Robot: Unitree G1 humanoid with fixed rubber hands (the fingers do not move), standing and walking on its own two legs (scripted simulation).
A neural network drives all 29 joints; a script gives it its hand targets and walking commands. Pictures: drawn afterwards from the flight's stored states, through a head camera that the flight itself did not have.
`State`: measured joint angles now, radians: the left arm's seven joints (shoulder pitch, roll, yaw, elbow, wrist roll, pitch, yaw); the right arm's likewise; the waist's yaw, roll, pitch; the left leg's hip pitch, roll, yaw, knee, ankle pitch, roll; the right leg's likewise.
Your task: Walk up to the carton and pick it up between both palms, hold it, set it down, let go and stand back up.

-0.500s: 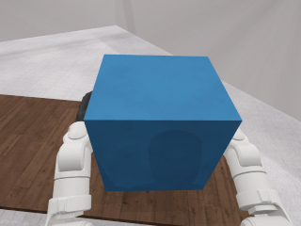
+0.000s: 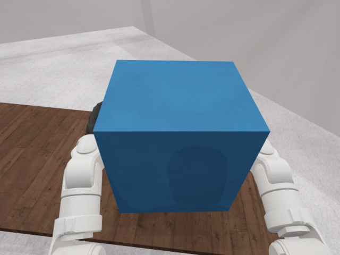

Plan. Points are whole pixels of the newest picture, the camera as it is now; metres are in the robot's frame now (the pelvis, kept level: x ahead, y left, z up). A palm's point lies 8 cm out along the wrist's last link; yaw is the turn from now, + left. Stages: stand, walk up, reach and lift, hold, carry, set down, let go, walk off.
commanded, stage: hold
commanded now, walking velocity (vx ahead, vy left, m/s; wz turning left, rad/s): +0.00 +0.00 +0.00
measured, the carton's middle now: (175, 139) +0.36 +0.00 +0.14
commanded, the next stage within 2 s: none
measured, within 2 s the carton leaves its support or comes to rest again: neither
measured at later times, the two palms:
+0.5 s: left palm (97, 133) +0.36 +0.18 +0.16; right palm (251, 136) +0.36 -0.18 +0.15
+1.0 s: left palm (96, 135) +0.36 +0.18 +0.16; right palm (252, 138) +0.36 -0.18 +0.16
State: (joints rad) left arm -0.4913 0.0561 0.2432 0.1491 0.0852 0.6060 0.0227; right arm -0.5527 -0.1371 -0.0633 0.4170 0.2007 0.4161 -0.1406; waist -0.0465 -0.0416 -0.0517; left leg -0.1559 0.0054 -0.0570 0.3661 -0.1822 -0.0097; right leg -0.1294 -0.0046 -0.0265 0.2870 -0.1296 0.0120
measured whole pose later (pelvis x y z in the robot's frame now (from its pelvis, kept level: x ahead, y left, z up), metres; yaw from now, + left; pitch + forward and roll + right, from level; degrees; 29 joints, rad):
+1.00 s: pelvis +0.01 +0.00 +0.00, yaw +0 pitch -2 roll -1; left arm -0.45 0.04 0.24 0.07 0.09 0.63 0.03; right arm -0.51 -0.15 -0.04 0.35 0.22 0.43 -0.15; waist -0.05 -0.03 -0.04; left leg -0.14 0.01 -0.05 0.37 -0.19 -0.01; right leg -0.10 0.00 -0.02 0.27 -0.13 0.02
